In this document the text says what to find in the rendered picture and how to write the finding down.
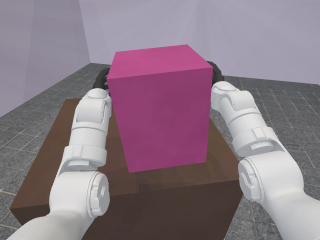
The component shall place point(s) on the left robot upper arm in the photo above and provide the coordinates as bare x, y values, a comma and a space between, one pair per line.
77, 198

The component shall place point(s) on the carton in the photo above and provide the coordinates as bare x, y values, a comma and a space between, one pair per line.
161, 99

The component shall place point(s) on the pedestal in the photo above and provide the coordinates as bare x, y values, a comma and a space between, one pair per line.
187, 202

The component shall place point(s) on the robot right forearm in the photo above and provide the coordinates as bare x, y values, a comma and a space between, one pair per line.
250, 134

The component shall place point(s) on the right robot hand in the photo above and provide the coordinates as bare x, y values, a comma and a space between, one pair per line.
217, 74

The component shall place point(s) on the left robot hand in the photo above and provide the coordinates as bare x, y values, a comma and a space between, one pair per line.
101, 79

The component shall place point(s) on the robot left forearm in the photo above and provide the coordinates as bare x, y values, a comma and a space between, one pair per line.
86, 149

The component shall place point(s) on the right robot upper arm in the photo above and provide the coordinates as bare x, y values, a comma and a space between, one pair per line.
273, 180

